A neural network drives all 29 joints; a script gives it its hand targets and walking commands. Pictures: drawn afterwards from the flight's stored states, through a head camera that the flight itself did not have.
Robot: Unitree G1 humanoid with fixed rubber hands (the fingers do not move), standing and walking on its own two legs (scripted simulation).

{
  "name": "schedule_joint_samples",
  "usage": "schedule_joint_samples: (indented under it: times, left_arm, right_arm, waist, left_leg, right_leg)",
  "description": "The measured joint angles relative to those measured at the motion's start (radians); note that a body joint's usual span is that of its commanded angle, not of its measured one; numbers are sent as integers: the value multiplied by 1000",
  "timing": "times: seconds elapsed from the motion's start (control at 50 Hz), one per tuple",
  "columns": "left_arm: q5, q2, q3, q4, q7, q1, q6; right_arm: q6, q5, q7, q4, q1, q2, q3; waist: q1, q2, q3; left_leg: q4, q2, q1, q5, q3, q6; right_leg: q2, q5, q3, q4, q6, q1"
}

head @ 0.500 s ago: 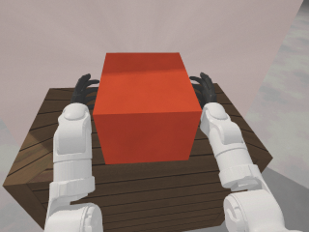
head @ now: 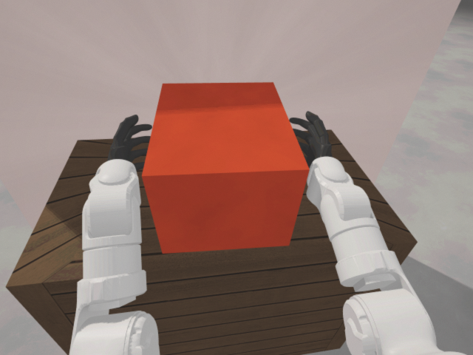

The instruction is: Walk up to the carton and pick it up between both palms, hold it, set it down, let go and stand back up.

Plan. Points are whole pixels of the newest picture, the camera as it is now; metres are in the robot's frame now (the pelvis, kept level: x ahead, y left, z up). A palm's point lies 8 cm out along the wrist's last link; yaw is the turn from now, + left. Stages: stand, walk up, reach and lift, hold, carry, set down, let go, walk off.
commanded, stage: hold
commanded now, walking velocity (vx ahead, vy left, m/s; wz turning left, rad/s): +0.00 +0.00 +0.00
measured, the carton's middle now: (222, 160) +0.42 +0.01 +0.15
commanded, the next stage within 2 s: set down in 0.80 s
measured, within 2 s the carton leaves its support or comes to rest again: neither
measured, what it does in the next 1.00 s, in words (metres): stands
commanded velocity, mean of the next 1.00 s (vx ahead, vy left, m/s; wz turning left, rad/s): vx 0.00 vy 0.00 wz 0.00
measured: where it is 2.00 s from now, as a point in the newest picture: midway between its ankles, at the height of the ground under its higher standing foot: outside the picture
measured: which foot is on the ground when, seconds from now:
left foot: down 0.00-1.00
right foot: down 0.00-1.00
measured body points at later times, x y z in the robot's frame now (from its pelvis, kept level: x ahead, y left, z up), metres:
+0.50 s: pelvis +0.00 +0.00 +0.00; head -0.05 +0.02 +0.45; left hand +0.36 +0.17 +0.19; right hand +0.38 -0.14 +0.19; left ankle +0.05 +0.11 -0.75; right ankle +0.00 -0.09 -0.75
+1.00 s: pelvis +0.00 +0.00 +0.00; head -0.06 +0.02 +0.45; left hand +0.36 +0.17 +0.19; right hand +0.38 -0.14 +0.19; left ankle +0.05 +0.11 -0.75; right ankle +0.00 -0.09 -0.75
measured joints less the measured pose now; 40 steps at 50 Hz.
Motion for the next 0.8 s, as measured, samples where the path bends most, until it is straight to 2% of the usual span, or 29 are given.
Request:
schedule_joint_samples:
  times: [0.16, 0.42, 0.6, 0.8]
  left_arm:
    - [5, 11, 9, 61, -15, -30, -11]
    - [2, 8, -3, 17, -14, -9, -16]
    - [-15, 11, -24, -29, 4, 19, -5]
    - [-6, 2, -21, -19, 7, 18, 0]
  right_arm:
    - [-5, -32, 7, 47, -20, 19, -35]
    - [-13, -2, -5, -1, 8, 4, -4]
    - [-15, 16, -6, -27, 26, 0, 8]
    - [-5, 8, 3, -16, 21, -2, 2]
  waist:
    - [4, -13, -8]
    - [-1, -9, 3]
    - [-8, -9, -1]
    - [-8, -3, 1]
  left_leg:
    - [-4, -3, -10, 6, -7, -3]
    - [1, -4, -7, -3, -4, 2]
    - [12, -4, -19, -9, -1, 6]
    - [9, -6, -8, -5, -2, 7]
  right_leg:
    - [-2, -5, -8, 12, -3, -15]
    - [-3, -2, -2, -3, 2, -4]
    - [-4, -2, 1, 0, 6, -13]
    - [-4, 2, 1, -3, 7, -3]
